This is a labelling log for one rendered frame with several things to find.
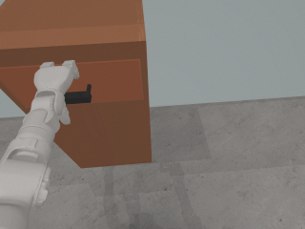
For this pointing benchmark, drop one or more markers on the robot left forearm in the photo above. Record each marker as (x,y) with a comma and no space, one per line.
(36,135)

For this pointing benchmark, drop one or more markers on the cabinet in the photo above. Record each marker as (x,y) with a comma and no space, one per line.
(33,32)

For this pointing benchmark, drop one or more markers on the robot left hand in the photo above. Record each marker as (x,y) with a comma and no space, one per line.
(59,78)

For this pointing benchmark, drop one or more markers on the left robot upper arm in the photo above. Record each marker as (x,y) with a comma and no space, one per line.
(23,185)

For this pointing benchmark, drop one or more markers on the drawer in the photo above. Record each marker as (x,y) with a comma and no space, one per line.
(111,80)

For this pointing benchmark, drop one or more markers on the handle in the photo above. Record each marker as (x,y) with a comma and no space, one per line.
(79,97)

